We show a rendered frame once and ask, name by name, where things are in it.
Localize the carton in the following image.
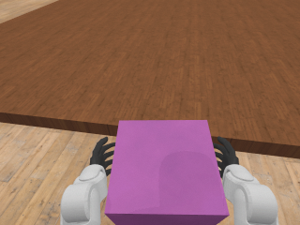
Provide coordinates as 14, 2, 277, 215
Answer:
104, 120, 230, 225

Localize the left robot forearm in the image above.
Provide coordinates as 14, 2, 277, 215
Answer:
60, 164, 108, 225

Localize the right robot hand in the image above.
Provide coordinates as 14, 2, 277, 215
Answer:
213, 136, 239, 179

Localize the right robot forearm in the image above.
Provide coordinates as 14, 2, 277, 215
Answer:
222, 164, 279, 225

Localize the left robot hand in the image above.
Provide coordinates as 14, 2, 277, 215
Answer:
89, 137, 115, 176

